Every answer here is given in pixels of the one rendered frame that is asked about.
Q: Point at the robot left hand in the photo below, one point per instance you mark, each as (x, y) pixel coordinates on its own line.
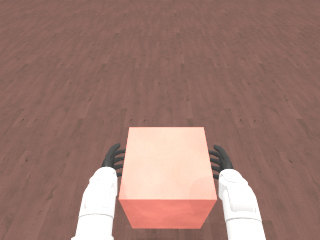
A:
(110, 159)

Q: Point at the robot right forearm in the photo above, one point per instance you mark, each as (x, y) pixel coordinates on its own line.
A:
(241, 211)

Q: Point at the carton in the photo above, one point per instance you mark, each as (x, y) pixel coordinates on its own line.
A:
(167, 180)

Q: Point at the robot right hand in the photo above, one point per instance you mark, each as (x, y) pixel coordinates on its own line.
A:
(223, 161)

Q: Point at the robot left forearm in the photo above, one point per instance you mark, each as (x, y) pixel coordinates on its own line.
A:
(95, 220)

